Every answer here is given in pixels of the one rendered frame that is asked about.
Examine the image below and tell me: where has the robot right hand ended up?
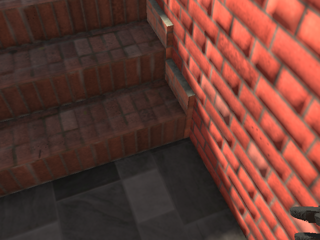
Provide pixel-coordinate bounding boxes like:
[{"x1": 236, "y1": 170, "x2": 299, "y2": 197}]
[{"x1": 290, "y1": 205, "x2": 320, "y2": 240}]

